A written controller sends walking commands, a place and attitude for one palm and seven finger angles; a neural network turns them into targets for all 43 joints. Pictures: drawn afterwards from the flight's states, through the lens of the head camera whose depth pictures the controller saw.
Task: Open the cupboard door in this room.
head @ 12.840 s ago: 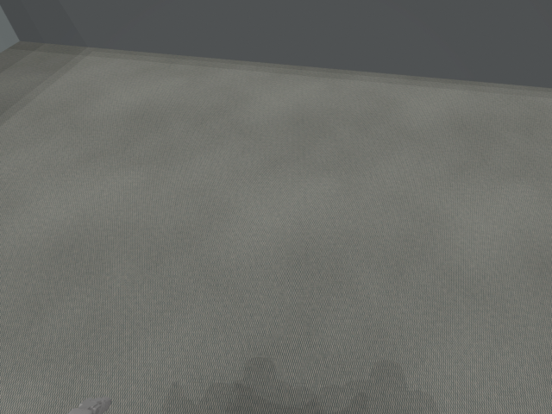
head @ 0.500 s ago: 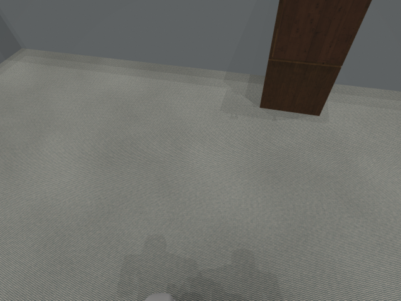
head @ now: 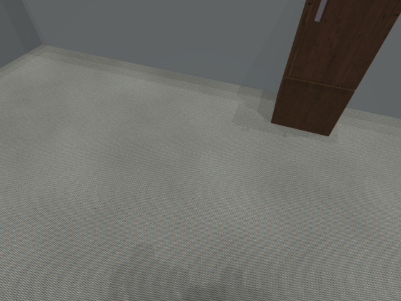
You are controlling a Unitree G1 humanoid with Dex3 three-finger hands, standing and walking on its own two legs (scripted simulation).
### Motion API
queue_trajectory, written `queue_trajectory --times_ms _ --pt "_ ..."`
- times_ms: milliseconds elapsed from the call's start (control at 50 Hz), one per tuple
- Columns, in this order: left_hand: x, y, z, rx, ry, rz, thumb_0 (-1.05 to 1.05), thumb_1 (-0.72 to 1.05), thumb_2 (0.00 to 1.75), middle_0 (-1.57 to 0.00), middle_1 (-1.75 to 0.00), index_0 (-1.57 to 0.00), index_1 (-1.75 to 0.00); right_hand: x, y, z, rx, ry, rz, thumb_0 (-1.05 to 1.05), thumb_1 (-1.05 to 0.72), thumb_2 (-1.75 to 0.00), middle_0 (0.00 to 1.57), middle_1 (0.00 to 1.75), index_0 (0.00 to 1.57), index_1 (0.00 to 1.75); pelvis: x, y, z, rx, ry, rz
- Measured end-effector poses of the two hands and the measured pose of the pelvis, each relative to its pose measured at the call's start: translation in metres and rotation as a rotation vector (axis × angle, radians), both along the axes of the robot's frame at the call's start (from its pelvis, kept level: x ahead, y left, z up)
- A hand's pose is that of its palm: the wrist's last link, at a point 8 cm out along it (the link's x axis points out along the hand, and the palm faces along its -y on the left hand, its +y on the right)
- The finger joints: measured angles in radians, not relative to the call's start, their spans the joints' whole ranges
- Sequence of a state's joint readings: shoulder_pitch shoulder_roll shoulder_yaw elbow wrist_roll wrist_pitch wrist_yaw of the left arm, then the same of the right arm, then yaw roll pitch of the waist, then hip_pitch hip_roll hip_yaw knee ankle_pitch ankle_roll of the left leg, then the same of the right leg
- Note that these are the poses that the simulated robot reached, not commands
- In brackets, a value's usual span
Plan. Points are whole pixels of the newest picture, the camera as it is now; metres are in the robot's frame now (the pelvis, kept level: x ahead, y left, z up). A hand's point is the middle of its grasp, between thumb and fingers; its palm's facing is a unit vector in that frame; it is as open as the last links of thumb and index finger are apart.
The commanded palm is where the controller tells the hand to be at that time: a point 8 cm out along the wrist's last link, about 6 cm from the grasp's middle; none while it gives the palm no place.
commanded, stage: turn or walk to find it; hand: left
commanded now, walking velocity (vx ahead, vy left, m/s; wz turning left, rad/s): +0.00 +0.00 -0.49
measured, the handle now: (322, 3) +1.43 -0.49 +0.08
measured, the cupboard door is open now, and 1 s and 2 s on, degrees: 0 0 0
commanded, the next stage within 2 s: stand and wait in 1.18 s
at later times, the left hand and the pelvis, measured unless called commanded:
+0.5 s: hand out of the picture +0.04 +0.15 -0.17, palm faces -0.09 -0.97 -0.22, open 7.3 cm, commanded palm none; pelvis +0.02 -0.03 -0.01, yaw -6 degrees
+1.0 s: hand out of the picture +0.10 +0.15 -0.20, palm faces -0.01 -0.99 -0.15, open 7.4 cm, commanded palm none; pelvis +0.17 -0.01 -0.02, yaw -6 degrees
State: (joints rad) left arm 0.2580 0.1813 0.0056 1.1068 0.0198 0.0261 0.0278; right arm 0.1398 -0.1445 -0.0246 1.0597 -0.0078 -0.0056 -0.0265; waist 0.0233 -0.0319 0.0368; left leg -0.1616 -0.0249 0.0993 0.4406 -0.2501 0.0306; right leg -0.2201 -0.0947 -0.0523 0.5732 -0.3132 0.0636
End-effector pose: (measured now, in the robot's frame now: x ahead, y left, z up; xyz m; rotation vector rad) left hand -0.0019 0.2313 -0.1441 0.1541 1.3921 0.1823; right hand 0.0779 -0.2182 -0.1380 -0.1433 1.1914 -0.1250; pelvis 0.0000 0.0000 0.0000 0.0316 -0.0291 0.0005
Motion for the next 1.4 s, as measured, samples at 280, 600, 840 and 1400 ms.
queue_trajectory --times_ms 280,600,840,1400 --pt "0.016 -0.019 0.001 -0.013 0.002 -0.079 0.01 0.92 0.9 -0.2 -0.3 -0.21 -0.3 -0.12 -0.034 -0.008 -0.033 0.237 -0.147 0.0 -0.92 -0.9 0.2 0.3 0.2 0.3 -0.009 -0.014 -0.001 -0.023 0.009 -0.064" --pt "0.043 -0.049 0.007 0.006 -0.019 -0.088 0.01 0.91 0.9 -0.2 -0.3 -0.2 -0.3 -0.116 -0.037 -0.023 0.074 0.319 -0.201 0.01 -0.91 -0.9 0.2 0.3 0.2 0.3 0.036 -0.044 -0.005 -0.02 0.015 -0.123" --pt "0.032 -0.064 0.016 -0.062 0.224 -0.037 0.01 0.91 0.9 -0.2 -0.3 -0.21 -0.3 0.101 -0.058 0.004 0.002 -0.027 -0.105 0.0 -0.92 -0.9 0.2 0.3 0.2 0.3 0.109 -0.033 0.004 -0.021 0.03 -0.14" --pt "0.307 -0.038 0.025 0.072 -0.294 -0.114 0.0 0.91 0.9 -0.2 -0.3 -0.2 -0.3 0.146 -0.068 -0.02 0.008 0.098 -0.09 0.0 -0.92 -0.9 0.2 0.3 0.2 0.3 0.199 -0.046 -0.008 -0.012 0.008 -0.002"
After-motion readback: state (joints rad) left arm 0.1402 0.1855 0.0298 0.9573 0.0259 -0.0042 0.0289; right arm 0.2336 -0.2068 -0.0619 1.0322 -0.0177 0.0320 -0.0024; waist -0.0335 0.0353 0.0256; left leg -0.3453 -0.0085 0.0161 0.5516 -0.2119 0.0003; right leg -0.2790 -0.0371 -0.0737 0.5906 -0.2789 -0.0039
